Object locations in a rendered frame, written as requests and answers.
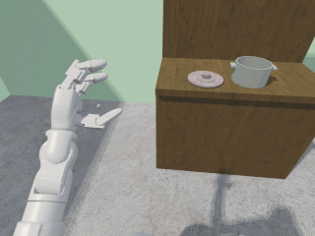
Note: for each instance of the table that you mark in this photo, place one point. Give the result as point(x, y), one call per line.
point(230, 129)

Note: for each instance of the lid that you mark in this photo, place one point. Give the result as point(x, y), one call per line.
point(196, 79)

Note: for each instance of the knob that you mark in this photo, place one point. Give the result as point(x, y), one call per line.
point(206, 75)

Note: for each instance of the pot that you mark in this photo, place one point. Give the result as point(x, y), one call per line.
point(251, 72)

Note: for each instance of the left robot hand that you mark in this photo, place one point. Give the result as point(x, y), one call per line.
point(67, 98)

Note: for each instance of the robot left forearm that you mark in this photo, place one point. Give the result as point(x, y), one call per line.
point(51, 186)

